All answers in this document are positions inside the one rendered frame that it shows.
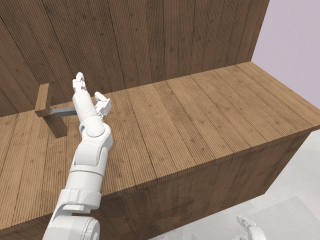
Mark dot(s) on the tap lever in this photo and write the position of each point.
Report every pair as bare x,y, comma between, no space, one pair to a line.
67,111

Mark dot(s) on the robot right hand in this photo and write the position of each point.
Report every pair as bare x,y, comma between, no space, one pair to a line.
254,232

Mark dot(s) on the robot left upper arm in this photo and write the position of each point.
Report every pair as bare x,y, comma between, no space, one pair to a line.
67,227

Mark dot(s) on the left robot forearm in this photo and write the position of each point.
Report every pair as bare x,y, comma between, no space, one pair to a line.
82,190

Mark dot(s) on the robot left hand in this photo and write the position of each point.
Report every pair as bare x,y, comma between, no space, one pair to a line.
83,103

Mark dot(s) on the counter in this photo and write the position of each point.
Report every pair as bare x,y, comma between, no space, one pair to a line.
196,126

